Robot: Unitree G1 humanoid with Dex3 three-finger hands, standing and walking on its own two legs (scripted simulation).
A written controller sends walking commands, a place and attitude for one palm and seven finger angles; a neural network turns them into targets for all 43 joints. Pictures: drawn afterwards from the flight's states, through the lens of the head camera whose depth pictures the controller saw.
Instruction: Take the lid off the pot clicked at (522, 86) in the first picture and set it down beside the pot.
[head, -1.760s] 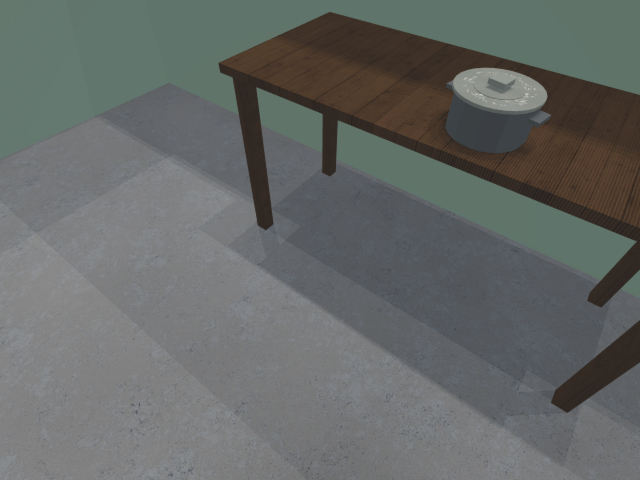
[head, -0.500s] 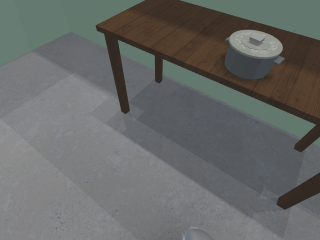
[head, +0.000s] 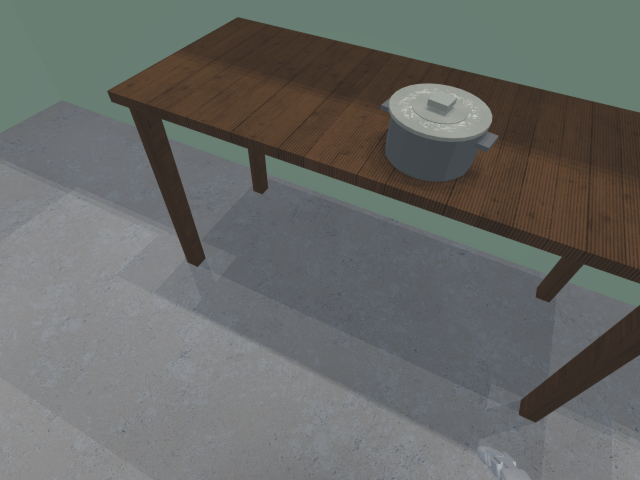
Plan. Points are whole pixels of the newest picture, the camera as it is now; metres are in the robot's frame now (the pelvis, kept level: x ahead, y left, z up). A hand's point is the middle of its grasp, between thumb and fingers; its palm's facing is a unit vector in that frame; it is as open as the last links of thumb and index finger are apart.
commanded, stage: turn to face it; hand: left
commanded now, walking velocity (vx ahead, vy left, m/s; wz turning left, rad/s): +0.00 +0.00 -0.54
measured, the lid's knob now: (442, 101) +0.78 -0.16 +0.09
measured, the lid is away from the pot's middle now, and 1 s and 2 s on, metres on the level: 0.00 0.00 0.00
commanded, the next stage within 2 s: take the last steps up to it in 0.48 s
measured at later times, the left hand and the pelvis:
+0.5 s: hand (218, 474) +0.15 +0.16 -0.16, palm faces -0.20 -0.94 -0.27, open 7.4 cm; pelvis +0.03 -0.02 +0.00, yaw -13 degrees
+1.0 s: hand (265, 407) +0.25 +0.11 -0.16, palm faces -0.35 -0.92 -0.16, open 7.4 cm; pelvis +0.12 -0.04 +0.01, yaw -20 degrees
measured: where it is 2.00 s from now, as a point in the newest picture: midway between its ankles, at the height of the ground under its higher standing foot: (372, 477)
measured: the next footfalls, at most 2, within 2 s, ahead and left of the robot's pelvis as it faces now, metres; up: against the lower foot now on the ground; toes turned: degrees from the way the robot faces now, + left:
left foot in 0.02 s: +0.04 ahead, +0.14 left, +0.00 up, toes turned +1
right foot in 0.36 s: +0.06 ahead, -0.13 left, +0.00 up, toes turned -15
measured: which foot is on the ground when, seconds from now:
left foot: up 0.00-0.00, down 0.02-0.36, up 0.38-0.68, down 0.70-1.00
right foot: down 0.00-0.04, up 0.06-0.34, down 0.36-0.70, up 0.72-1.00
